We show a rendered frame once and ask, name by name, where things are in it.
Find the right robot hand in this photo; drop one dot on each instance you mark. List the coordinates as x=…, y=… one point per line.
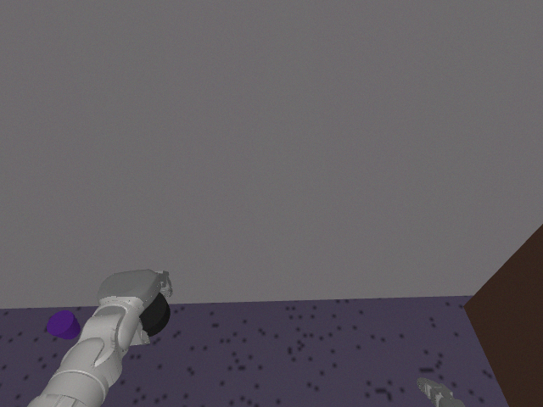
x=440, y=395

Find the left robot arm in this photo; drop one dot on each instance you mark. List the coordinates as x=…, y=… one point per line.
x=93, y=364

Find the left robot hand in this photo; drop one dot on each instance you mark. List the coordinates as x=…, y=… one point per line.
x=137, y=288

